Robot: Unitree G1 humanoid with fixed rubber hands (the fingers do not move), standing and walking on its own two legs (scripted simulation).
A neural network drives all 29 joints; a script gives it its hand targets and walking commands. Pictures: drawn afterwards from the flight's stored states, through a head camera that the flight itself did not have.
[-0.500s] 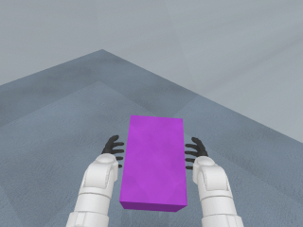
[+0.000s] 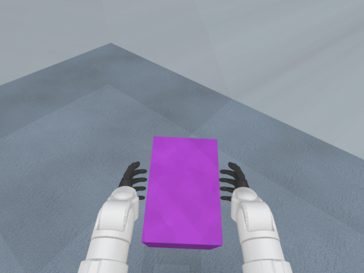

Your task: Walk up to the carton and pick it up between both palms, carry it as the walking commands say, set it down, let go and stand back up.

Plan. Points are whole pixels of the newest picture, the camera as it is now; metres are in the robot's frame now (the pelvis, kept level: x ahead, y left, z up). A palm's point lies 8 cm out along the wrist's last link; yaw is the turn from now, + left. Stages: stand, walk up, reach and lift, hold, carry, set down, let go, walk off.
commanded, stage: carry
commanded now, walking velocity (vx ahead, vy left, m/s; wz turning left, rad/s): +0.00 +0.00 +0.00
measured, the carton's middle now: (182, 194) +0.34 +0.00 -0.07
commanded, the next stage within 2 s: hold in 0.72 s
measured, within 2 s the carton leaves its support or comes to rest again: neither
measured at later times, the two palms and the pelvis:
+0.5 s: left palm (123, 188) +0.30 +0.13 +0.03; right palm (235, 186) +0.31 -0.12 +0.03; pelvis +0.01 +0.00 +0.00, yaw +0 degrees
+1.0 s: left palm (113, 183) +0.30 +0.15 +0.05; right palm (228, 174) +0.32 -0.10 +0.06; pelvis +0.02 +0.00 +0.00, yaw +6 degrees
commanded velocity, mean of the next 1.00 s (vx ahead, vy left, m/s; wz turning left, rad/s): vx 0.00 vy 0.00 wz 0.00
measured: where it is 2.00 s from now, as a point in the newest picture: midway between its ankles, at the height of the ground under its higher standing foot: outside the picture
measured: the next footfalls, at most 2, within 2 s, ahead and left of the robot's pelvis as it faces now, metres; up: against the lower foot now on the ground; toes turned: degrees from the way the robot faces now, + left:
none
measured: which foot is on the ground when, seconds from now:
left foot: down 0.00-1.00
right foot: down 0.00-1.00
